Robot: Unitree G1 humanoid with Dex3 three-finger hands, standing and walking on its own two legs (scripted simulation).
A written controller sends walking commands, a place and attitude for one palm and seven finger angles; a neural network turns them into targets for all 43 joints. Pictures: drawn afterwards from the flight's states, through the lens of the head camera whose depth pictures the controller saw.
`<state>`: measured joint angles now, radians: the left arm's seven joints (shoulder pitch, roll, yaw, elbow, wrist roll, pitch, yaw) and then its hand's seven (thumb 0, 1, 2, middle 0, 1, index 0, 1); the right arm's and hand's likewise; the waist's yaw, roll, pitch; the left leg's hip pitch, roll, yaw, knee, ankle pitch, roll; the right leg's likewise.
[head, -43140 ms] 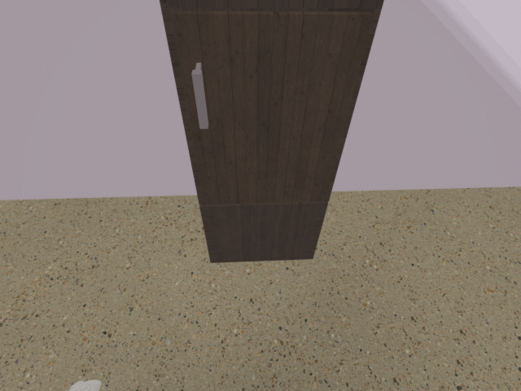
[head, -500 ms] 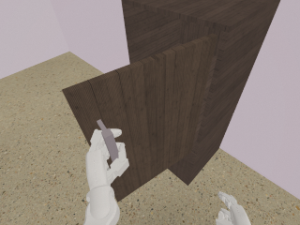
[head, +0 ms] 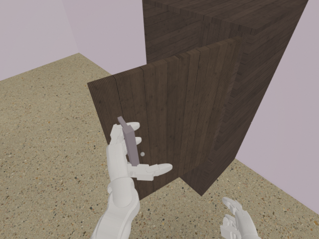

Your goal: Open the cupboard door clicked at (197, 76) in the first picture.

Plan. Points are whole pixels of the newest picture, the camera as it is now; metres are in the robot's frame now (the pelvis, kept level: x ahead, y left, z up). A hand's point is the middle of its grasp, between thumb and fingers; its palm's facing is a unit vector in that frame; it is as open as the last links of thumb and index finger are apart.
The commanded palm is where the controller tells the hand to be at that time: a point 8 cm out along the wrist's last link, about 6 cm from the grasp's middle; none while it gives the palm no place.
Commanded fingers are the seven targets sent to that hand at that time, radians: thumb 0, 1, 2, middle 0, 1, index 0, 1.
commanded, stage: open thumb and fingers to let go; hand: left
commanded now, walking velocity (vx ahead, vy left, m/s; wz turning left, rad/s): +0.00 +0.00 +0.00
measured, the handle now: (128, 142) +0.32 +0.11 +0.10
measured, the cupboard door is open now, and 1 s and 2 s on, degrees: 77 80 79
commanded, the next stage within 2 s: slide the hand sideways off the handle in 0.28 s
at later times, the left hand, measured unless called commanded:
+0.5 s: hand (140, 162) +0.27 +0.07 +0.10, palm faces +0.09 -0.99 -0.08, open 15.2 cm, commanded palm +0.23 +0.10 +0.09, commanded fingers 0.00 -0.50 0.30 -0.15 -0.30 -0.15 -0.30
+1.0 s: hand (133, 175) +0.23 +0.08 +0.10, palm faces -0.11 -0.99 -0.03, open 16.0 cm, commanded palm +0.20 +0.15 +0.09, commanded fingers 0.00 -0.50 0.30 -0.15 -0.30 -0.15 -0.30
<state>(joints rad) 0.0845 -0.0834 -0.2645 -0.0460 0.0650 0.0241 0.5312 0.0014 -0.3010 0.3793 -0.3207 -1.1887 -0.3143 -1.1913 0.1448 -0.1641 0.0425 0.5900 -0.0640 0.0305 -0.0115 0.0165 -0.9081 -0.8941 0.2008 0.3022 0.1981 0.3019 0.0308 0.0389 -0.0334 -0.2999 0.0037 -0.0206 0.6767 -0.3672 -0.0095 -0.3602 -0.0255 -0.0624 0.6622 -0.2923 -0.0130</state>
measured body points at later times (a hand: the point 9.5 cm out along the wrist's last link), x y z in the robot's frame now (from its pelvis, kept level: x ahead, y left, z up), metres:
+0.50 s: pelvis -0.01 +0.00 +0.00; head -0.01 -0.01 +0.45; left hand +0.25 +0.12 +0.10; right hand +0.18 -0.20 -0.09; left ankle +0.00 +0.13 -0.72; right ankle +0.04 -0.11 -0.72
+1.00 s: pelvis +0.01 -0.01 +0.00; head +0.01 -0.02 +0.45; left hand +0.23 +0.14 +0.10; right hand +0.19 -0.22 -0.08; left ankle +0.00 +0.13 -0.72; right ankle +0.04 -0.11 -0.72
